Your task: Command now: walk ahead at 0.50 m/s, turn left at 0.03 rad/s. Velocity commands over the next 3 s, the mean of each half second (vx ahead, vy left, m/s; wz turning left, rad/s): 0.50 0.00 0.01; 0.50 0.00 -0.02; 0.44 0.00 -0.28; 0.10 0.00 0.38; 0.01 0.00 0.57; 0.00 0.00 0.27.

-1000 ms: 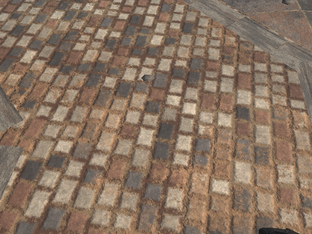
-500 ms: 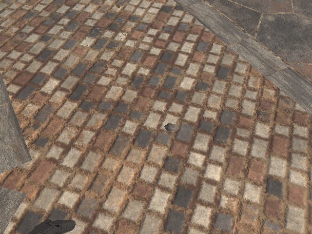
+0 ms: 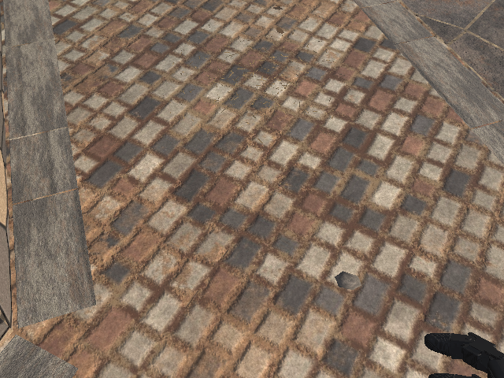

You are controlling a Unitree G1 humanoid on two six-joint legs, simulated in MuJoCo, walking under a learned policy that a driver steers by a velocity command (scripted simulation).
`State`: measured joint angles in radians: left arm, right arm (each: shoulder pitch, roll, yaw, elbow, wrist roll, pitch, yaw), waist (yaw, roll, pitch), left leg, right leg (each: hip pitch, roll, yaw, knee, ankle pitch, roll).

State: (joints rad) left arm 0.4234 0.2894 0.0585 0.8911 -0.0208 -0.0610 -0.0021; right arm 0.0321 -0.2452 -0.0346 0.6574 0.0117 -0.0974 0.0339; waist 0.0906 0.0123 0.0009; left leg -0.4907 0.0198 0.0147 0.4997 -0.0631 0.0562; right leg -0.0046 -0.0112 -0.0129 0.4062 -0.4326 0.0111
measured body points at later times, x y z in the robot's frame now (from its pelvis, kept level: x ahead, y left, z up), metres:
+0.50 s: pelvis +0.25 -0.01 +0.01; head +0.28 -0.01 +0.46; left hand +0.48 +0.21 -0.08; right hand +0.24 -0.30 -0.12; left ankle +0.12 +0.11 -0.73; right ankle +0.40 -0.13 -0.71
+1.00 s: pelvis +0.51 -0.02 +0.01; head +0.54 -0.01 +0.46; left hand +0.51 +0.27 -0.11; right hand +0.72 -0.25 -0.07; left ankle +0.67 +0.12 -0.70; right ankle +0.40 -0.13 -0.73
